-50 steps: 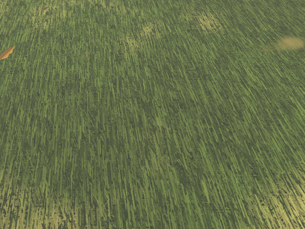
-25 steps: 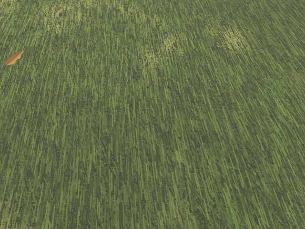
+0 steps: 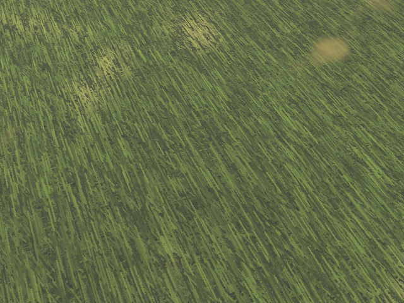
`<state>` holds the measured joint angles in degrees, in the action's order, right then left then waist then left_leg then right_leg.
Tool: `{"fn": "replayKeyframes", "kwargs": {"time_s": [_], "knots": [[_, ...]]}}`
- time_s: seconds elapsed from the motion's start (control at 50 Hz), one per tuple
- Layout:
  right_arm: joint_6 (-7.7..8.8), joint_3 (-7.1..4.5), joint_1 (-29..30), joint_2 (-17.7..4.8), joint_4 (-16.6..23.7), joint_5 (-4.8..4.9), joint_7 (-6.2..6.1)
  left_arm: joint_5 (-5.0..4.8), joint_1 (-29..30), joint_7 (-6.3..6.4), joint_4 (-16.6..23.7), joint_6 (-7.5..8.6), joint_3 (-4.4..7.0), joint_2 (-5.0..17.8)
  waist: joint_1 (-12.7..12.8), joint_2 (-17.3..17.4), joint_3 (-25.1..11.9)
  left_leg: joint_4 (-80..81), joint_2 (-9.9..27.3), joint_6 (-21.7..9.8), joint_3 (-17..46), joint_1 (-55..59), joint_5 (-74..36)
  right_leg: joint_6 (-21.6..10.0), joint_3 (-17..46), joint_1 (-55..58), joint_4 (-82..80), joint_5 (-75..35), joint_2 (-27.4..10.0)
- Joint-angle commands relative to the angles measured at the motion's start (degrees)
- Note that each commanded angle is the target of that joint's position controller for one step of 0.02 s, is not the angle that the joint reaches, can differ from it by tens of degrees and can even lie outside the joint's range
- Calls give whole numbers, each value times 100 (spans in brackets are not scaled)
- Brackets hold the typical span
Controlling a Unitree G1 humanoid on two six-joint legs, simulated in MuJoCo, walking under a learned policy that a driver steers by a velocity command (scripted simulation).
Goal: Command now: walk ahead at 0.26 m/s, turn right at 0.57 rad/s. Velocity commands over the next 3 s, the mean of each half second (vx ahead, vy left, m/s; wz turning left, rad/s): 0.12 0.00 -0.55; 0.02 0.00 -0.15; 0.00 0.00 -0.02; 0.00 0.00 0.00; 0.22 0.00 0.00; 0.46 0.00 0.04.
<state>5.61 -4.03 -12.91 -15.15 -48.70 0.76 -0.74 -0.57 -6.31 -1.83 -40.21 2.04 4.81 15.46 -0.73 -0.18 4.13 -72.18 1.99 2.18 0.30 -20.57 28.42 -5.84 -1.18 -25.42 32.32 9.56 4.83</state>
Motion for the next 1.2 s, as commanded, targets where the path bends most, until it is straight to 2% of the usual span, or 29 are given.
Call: {"fn": "replayKeyframes", "kwargs": {"time_s": [0.02,0.06,0.1,0.14,0.2,0.26,0.3,0.32,0.34,0.36,0.38,0.4,0.42,0.44,0.46,0.52,0.56,0.64,0.68,0.7,0.72,0.74,0.76,0.78,0.82,0.86,0.92,1.02,1.2], "knots": [[65,-204,189,-821,570,-125,-77,-38,-296,108,377,41,183,616,86,73,-1083,42,345,13,453,-1686,-487,-1260,1965,2147,-1230,-3637,-1621],[-96,-187,85,-622,680,-129,-103,31,-229,143,416,34,206,715,-117,-7,-1054,616,270,119,372,-1329,-683,-1219,1747,1524,-1307,-4092,-1476],[-158,-123,236,-436,763,-155,-141,22,-312,206,374,3,258,878,-121,-108,-1064,1406,98,213,278,-1216,-1035,-1121,1508,1214,-1254,-4311,-1296],[-176,-64,512,-351,840,-167,-141,-47,-330,296,360,-92,279,930,-36,-291,-1170,2175,-82,252,241,-979,-1689,-897,1360,1058,-1132,-4007,-1065],[-221,-45,960,-412,959,-99,-79,-80,-445,383,348,-245,280,932,138,-492,-1276,2966,-280,262,319,-728,-2333,-624,1580,1079,-964,-3208,-980],[-253,-68,1258,-527,1092,-68,-38,-59,-488,406,371,-326,260,871,214,-626,-1177,3477,-391,226,512,-703,-2067,-552,2149,1294,-735,-2362,-1042],[-214,-117,1201,-633,1139,-76,-18,-72,-383,418,443,-340,246,837,119,-763,-1103,3996,-419,115,612,-493,-1898,-475,2562,1453,-518,-1870,-1027],[-172,-141,1025,-659,1114,-84,-10,-88,-227,427,514,-339,229,814,-44,-808,-1076,4524,-398,9,581,-124,-2247,-353,2640,1422,-324,-1641,-907],[-130,-185,788,-774,1075,-122,-19,-71,-194,429,588,-334,186,688,-152,-692,-1142,4982,-96,-157,662,571,-3080,-141,2554,1165,43,-1178,-659],[-143,-256,539,-1127,1092,-216,-79,32,-408,422,670,-308,79,336,-59,175,-1519,4889,1086,-628,1558,1634,-4738,176,1937,484,1243,489,-166],[-235,-267,360,-1233,1019,-406,-83,-42,-1055,423,731,-296,85,355,274,1640,-1736,4962,2296,-1875,3198,2411,-6033,550,1269,-739,2387,3298,574],[-259,-246,383,-996,1083,-261,-85,-8,-1313,382,579,-269,196,893,255,1492,-1881,5043,2545,-2237,3694,2307,-5347,792,1238,-1017,3540,3151,122],[-278,-150,553,-644,1184,-208,-101,-47,-1018,384,475,-327,281,1148,118,944,-1560,4960,2092,-2014,2881,2008,-4848,905,1168,-1095,4036,2696,-16],[-329,-105,719,-534,1211,-192,-95,-38,-857,424,401,-420,284,1061,129,584,-1315,4973,1669,-1721,2262,1648,-4384,979,1081,-1073,4175,2349,-88],[-379,-81,833,-513,1216,-139,-94,-6,-744,455,435,-491,266,967,129,509,-1139,5057,1483,-1601,2010,1354,-4016,1022,1076,-1026,4179,2119,-121],[-479,-72,957,-585,1158,-181,-77,-48,-732,415,479,-521,111,474,238,758,-997,5276,939,-1425,1163,855,-3738,1057,604,-399,3225,1755,-122],[-507,-90,948,-627,1124,-158,-74,-17,-620,406,496,-492,27,327,156,979,-1117,5287,897,-1455,988,903,-3631,1065,422,32,2251,1734,-255],[-552,-134,666,-836,987,-82,-58,-3,-484,327,480,-461,13,439,-35,1199,-1140,5254,1097,-1543,1198,968,-2914,921,242,721,724,1243,-393],[-575,-92,676,-803,932,-17,-53,19,-747,271,312,-442,12,388,151,1084,-1013,5097,994,-1349,1106,617,-2477,696,55,1402,-513,412,-304],[-563,-56,443,-717,825,9,-44,65,-743,255,302,-438,12,439,147,965,-945,5025,863,-1070,1021,346,-2136,529,150,1771,-977,132,-335],[-522,-3,312,-584,795,-49,-12,151,-781,276,363,-433,40,702,74,464,-986,4621,644,-650,765,-104,-1603,278,839,2204,-1091,-207,-919],[-444,89,136,-247,866,-199,39,192,-537,310,399,-449,100,1070,-284,-869,-950,4114,-25,-207,-3,-368,-882,-168,1621,1954,-1122,-551,-1701],[-423,78,536,-357,922,-224,11,252,-322,257,405,-391,-6,661,-57,-1193,-793,4174,-16,-48,35,163,-736,-460,1841,966,-1488,376,-1882],[-425,43,672,-477,871,-208,3,271,-63,228,427,-311,-96,375,-102,-911,-539,4295,9,-3,83,484,-1285,-240,1566,769,-1507,1032,-1510],[-465,40,631,-457,730,-244,-31,239,-221,207,277,-185,-99,417,-36,-883,-435,4450,9,42,104,764,-1901,130,1245,688,-1427,1215,-1147],[-483,28,427,-532,634,-193,-35,209,-368,217,166,-131,-135,380,-88,-753,-293,4555,98,9,184,918,-1995,246,1169,553,-1427,1196,-1044],[-450,21,375,-506,454,-167,-38,164,-521,244,59,-122,-153,355,-41,-358,-208,4592,101,-19,185,877,-2046,285,1051,690,-1283,988,-932],[-412,14,293,-501,191,-139,-55,127,-620,279,-90,-136,-153,305,-10,-50,-370,4602,129,10,207,950,-2370,270,894,1005,-1062,194,-818],[-471,4,271,-533,-217,-91,-132,85,-765,289,-488,-148,-132,255,0,20,-502,4483,142,-64,203,1137,-2770,330,663,1185,-892,-511,-675]]}}
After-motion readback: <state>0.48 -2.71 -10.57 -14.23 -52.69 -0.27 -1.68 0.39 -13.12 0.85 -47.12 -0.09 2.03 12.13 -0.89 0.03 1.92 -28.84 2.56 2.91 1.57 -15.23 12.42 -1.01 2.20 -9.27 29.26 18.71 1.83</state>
